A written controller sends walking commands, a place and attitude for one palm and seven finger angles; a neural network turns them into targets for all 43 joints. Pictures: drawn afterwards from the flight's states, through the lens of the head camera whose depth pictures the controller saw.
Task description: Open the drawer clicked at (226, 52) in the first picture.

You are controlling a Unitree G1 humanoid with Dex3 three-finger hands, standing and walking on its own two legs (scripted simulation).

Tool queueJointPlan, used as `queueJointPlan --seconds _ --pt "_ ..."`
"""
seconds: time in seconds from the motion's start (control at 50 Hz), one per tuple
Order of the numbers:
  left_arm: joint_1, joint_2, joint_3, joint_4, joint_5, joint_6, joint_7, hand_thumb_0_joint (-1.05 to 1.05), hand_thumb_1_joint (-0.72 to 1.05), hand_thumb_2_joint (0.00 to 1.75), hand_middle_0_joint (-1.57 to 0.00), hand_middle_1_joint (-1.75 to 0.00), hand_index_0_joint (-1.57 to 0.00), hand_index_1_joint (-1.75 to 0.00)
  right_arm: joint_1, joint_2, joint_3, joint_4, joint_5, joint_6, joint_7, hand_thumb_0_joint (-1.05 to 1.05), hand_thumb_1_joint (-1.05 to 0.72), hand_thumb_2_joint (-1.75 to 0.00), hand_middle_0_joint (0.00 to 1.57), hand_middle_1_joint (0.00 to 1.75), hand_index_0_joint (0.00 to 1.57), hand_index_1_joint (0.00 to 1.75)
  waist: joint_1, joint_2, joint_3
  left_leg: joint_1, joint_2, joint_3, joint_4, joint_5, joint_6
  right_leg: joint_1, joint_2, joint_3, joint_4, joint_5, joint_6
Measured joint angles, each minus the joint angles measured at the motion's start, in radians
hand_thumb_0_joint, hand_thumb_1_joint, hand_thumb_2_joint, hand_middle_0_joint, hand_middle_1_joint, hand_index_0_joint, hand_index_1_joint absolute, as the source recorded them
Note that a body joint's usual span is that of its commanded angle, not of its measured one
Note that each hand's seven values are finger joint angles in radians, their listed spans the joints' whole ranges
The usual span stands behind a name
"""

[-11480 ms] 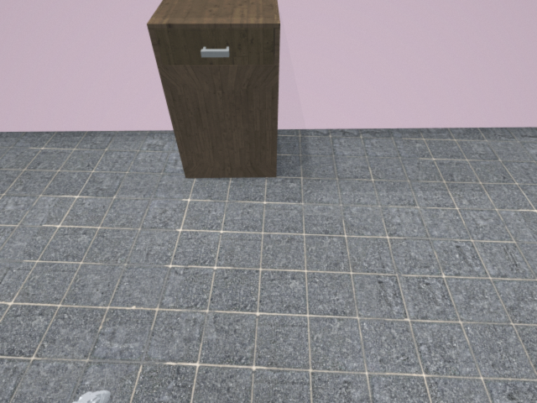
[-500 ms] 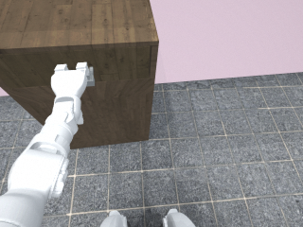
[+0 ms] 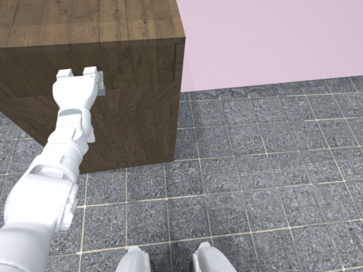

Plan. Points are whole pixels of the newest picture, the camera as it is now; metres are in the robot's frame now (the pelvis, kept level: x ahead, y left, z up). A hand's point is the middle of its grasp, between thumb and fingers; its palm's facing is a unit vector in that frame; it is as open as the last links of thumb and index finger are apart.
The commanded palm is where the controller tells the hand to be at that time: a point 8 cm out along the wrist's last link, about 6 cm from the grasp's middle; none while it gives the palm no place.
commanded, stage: lower the fingers behind the handle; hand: left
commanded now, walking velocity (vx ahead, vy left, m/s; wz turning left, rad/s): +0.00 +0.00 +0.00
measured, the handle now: (81, 83) +0.56 +0.19 +0.02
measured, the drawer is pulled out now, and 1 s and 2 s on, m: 0.00 0.00 0.10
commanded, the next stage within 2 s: close the thumb around the handle in 0.06 s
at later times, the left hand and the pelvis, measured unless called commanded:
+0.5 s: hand (83, 105) +0.52 +0.18 -0.01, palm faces -0.06 -0.03 -1.00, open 10.5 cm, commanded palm +0.50 +0.17 +0.04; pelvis +0.00 +0.01 +0.00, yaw +0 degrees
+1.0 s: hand (84, 105) +0.51 +0.18 -0.01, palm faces -0.06 -0.04 -1.00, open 5.5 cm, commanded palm +0.49 +0.17 +0.04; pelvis +0.01 +0.01 +0.01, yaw -1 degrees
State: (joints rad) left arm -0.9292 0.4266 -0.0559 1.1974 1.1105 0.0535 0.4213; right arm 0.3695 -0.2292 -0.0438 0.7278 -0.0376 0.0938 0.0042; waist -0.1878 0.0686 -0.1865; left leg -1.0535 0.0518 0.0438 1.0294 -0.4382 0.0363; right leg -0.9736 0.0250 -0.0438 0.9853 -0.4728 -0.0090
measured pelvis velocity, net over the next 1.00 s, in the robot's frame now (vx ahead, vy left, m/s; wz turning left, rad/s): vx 0.01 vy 0.01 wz -0.01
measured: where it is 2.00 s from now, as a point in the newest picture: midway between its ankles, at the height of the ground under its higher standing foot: outside the picture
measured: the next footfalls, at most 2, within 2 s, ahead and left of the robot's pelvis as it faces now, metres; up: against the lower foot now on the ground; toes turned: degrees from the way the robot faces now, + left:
none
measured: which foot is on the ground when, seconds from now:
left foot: down 0.00-1.00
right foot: down 0.00-1.00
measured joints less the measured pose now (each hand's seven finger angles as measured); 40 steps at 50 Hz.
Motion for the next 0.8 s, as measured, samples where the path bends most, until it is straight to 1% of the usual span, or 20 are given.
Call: queueJointPlan --seconds 0.16,0.22,0.32,0.46,0.72,0.8 --pt "-0.014 0.009 -0.001 0.014 0.002 -0.003 0.006 0.00 -0.49 0.30 -0.31 -1.20 -0.32 -1.19 0.002 -0.002 0.003 0.002 0.002 -0.002 -0.002 0.01 -0.91 -0.90 0.20 0.30 0.20 0.30 -0.006 -0.002 0.001 -0.006 -0.003 -0.001 0.001 -0.002 0.003 -0.004 -0.002 0.000 -0.002 -0.001 0.003" --pt "-0.011 0.005 0.000 0.007 0.003 -0.002 0.009 0.00 -0.48 0.30 -0.31 -1.20 -0.33 -1.20 0.002 -0.004 0.000 0.000 0.001 -0.002 -0.001 0.01 -0.91 -0.90 0.20 0.30 0.20 0.30 -0.004 -0.003 -0.001 -0.008 -0.003 0.000 0.002 -0.004 0.004 -0.005 -0.002 0.001 -0.002 -0.002 0.004" --pt "-0.012 0.000 -0.004 0.006 0.004 0.003 0.007 0.00 -0.39 0.35 -0.32 -1.22 -0.33 -1.21 -0.004 -0.005 -0.001 -0.002 0.000 0.003 0.000 0.01 -0.91 -0.90 0.20 0.30 0.20 0.30 -0.003 -0.004 -0.002 -0.006 -0.003 0.000 0.003 -0.005 0.005 -0.002 -0.002 0.001 -0.003 -0.002 0.006" --pt "-0.003 -0.003 -0.010 -0.004 0.001 0.007 0.005 0.00 -0.10 0.47 -0.33 -1.25 -0.35 -1.24 -0.008 -0.002 -0.003 -0.010 0.001 0.005 0.002 0.01 -0.91 -0.90 0.20 0.30 0.20 0.30 -0.001 -0.003 -0.001 0.001 -0.003 0.002 0.000 -0.006 0.007 0.005 -0.002 0.004 -0.009 -0.001 0.008" --pt "0.017 -0.014 -0.008 -0.021 -0.005 0.009 0.011 0.00 0.58 0.76 -0.36 -1.32 -0.40 -1.31 -0.008 0.005 -0.004 -0.001 -0.002 0.012 0.008 0.01 -0.91 -0.90 0.20 0.30 0.20 0.30 0.006 -0.002 -0.002 0.018 -0.002 0.004 -0.008 -0.011 0.007 0.022 0.000 0.006 -0.019 -0.003 0.009" --pt "0.027 -0.013 0.000 -0.025 -0.004 0.005 0.007 0.00 0.72 0.82 -0.37 -1.34 -0.41 -1.33 -0.007 0.004 -0.003 -0.002 -0.001 0.013 0.006 0.01 -0.91 -0.90 0.20 0.30 0.20 0.30 0.006 -0.002 -0.004 0.026 -0.002 0.006 -0.014 -0.011 0.006 0.028 0.000 0.009 -0.024 -0.002 0.008"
